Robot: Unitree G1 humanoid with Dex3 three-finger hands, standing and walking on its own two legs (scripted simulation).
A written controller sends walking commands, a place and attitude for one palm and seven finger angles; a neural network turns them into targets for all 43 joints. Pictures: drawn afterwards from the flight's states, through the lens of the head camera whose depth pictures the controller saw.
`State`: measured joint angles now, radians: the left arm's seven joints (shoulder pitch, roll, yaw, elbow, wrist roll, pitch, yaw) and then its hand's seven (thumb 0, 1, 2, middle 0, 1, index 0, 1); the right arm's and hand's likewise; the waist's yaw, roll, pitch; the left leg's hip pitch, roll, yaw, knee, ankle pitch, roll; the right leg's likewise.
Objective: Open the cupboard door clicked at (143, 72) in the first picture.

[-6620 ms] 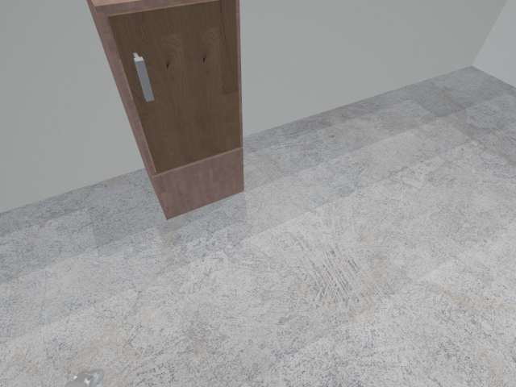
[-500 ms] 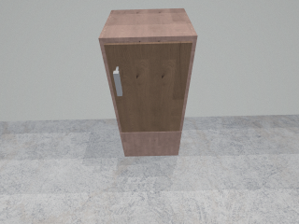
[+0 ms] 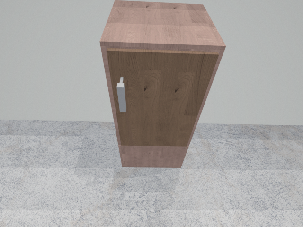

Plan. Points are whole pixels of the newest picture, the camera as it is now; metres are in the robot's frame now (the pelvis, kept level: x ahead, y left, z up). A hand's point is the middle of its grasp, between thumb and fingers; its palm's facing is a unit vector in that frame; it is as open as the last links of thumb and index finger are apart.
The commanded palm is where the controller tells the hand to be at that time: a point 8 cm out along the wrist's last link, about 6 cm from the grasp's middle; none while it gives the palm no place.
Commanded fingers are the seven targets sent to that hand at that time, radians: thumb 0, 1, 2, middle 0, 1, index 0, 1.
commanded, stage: come to a stop and stand still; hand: left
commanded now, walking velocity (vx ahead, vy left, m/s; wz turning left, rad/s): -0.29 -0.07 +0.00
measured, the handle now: (122, 94) +0.57 +0.16 -0.02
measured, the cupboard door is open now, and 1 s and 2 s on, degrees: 0 0 0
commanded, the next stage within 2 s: look again from close up in 1.56 s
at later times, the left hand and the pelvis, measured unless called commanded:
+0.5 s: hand out of the picture +0.11 +0.17 -0.17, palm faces +0.05 -0.97 -0.23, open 7.4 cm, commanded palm none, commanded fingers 0.00 0.90 0.90 -0.20 -0.30 -0.20 -0.30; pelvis +0.02 -0.02 -0.01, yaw +2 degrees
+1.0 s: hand out of the picture +0.01 +0.18 -0.17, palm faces +0.01 -0.98 -0.19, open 7.4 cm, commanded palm none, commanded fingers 0.00 0.90 0.90 -0.20 -0.30 -0.20 -0.30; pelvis +0.00 +0.00 +0.01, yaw +0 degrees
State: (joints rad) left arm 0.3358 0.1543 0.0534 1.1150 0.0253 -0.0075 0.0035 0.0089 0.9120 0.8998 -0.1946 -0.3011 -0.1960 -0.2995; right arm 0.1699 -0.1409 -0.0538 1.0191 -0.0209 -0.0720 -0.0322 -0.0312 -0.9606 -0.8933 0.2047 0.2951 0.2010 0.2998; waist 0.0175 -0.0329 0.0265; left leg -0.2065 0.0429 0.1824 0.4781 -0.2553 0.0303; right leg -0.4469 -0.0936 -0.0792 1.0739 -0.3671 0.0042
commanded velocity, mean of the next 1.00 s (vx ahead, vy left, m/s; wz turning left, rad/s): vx -0.06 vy -0.02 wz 0.00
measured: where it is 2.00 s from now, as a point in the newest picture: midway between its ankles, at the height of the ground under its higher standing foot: outside the picture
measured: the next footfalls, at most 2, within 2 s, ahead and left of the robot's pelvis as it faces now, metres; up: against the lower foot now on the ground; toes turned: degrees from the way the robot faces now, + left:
right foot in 0.16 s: +0.16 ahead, -0.15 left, +0.00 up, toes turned -7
left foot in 0.56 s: +0.03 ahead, +0.11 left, +0.00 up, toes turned +4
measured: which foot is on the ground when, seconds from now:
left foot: down 0.00-0.20, up 0.22-0.54, down 0.56-1.00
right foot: up 0.00-0.14, down 0.16-0.58, up 0.60-1.00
